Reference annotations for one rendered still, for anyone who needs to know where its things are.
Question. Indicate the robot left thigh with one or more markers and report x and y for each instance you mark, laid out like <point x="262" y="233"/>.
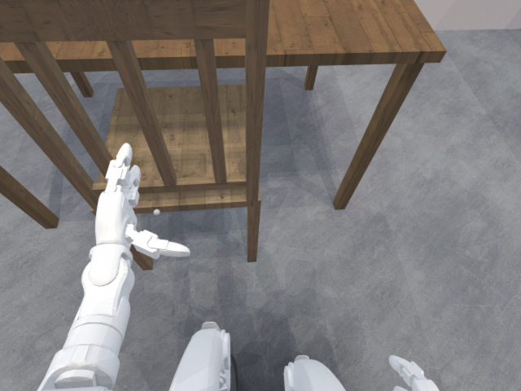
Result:
<point x="207" y="354"/>

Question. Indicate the left robot forearm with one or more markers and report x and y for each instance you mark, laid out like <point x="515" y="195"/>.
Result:
<point x="89" y="356"/>

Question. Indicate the robot right hand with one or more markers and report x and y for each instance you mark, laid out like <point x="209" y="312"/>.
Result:
<point x="412" y="375"/>

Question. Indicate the chair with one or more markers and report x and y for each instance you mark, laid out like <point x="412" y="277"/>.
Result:
<point x="197" y="147"/>

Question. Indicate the robot left hand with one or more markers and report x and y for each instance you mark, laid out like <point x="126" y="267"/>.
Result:
<point x="115" y="210"/>

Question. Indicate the table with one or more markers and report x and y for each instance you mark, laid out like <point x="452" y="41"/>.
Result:
<point x="300" y="33"/>

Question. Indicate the robot left shin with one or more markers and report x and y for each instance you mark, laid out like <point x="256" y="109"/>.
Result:
<point x="224" y="378"/>

